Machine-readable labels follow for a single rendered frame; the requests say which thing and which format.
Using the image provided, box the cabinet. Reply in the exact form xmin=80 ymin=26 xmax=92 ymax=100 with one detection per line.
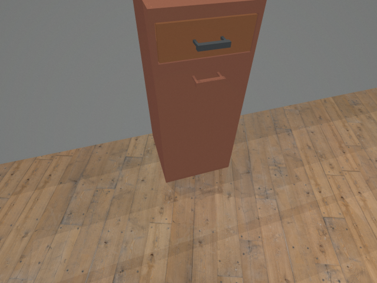
xmin=133 ymin=0 xmax=267 ymax=183

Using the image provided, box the handle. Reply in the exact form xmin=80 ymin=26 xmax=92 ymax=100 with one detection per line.
xmin=193 ymin=36 xmax=232 ymax=52
xmin=195 ymin=76 xmax=226 ymax=88

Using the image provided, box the drawer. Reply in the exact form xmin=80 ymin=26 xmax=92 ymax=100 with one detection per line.
xmin=154 ymin=13 xmax=258 ymax=63

